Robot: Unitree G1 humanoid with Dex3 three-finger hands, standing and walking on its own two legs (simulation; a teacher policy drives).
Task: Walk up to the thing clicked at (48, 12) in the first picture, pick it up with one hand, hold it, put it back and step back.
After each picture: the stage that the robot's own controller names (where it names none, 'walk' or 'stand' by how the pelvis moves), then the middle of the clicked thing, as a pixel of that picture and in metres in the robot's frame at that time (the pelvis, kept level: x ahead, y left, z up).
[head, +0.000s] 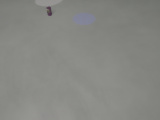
stand; (49, 11) +2.03 +0.52 -0.72
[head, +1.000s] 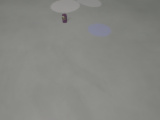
walk; (64, 18) +1.93 +0.23 -0.70
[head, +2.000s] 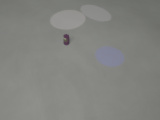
walk; (66, 39) +1.34 +0.17 -0.72
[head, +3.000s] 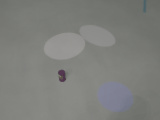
walk; (62, 76) +0.87 +0.20 -0.71
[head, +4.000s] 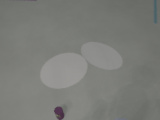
walk; (59, 113) +0.52 +0.22 -0.71
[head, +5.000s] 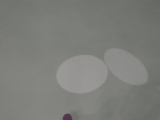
stand; out of the picture +0.41 +0.15 -0.69
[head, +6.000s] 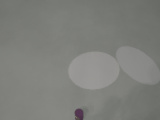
stand; (79, 115) +0.44 +0.06 -0.70
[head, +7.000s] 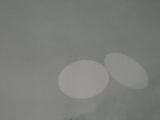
walk; out of the picture +0.41 +0.11 -0.72
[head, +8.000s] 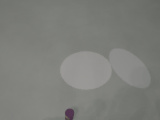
walk; (69, 115) +0.42 +0.07 -0.69
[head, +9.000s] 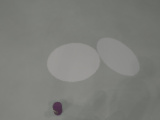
walk; (57, 108) +0.44 +0.15 -0.66
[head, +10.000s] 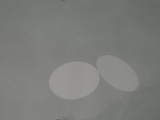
stand; out of the picture +0.42 +0.20 -0.72
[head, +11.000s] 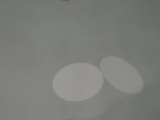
stand; out of the picture +0.40 +0.18 -0.73
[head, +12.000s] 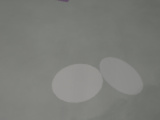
stand; out of the picture +0.39 +0.19 -0.73
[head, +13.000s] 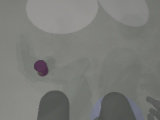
go down; (41, 68) +0.45 +0.22 -0.43
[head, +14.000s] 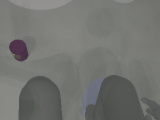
go down; (19, 51) +0.46 +0.26 -0.30
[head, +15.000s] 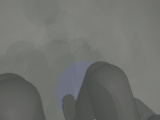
close in; out of the picture +0.44 +0.30 -0.23
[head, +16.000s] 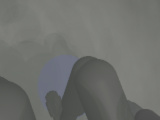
close; out of the picture +0.44 +0.32 -0.22
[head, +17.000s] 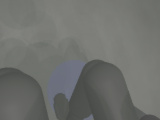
lift; out of the picture +0.39 +0.28 -0.20
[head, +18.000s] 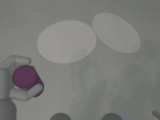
lift; (30, 82) +0.33 +0.19 +0.00
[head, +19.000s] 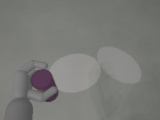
hold; (45, 86) +0.32 +0.15 +0.03
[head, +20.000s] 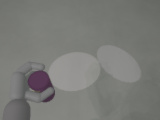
hold; (42, 87) +0.33 +0.16 +0.01
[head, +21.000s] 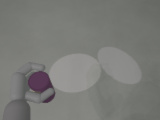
crouch; (42, 88) +0.32 +0.16 +0.01
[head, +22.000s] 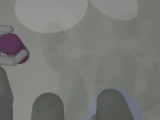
crouch; (15, 50) +0.44 +0.23 -0.07
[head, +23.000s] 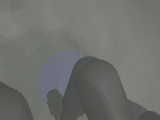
lower; out of the picture +0.42 +0.31 -0.23
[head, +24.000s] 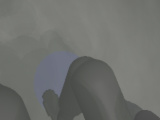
lower; out of the picture +0.43 +0.32 -0.23
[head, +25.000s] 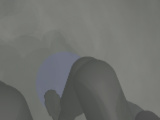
lower; out of the picture +0.43 +0.32 -0.23
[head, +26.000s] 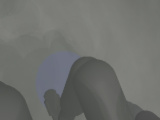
lower; out of the picture +0.43 +0.33 -0.22
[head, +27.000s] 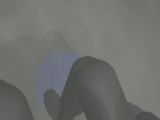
loosen; out of the picture +0.43 +0.33 -0.23
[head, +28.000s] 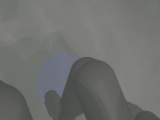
withdraw; out of the picture +0.42 +0.32 -0.23
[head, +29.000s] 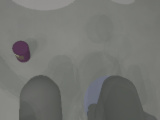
walk; (22, 52) +0.46 +0.27 -0.30
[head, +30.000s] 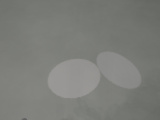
stand; out of the picture +0.39 +0.19 -0.66
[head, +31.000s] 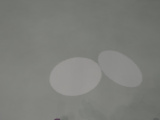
stand; out of the picture +0.41 +0.21 -0.67
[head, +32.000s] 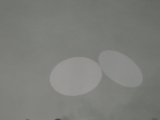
stand; out of the picture +0.41 +0.20 -0.67
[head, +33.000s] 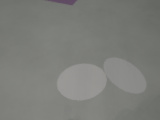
stand; out of the picture +0.43 +0.19 -0.72
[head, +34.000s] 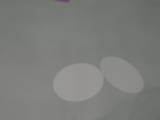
stand; out of the picture +0.40 +0.20 -0.73
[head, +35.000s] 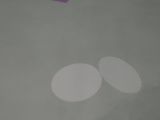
walk; out of the picture +0.39 +0.22 -0.73
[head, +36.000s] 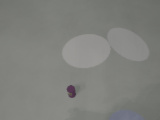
walk; (71, 91) +0.59 +0.15 -0.70
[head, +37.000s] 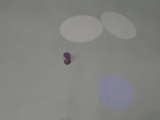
walk; (67, 58) +0.92 +0.14 -0.70
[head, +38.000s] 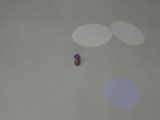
stand; (77, 60) +1.05 +0.12 -0.70
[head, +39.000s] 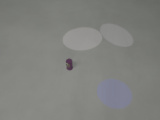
stand; (69, 64) +1.03 +0.15 -0.72
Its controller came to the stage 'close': yes
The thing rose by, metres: 0.72
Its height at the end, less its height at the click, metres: +0.00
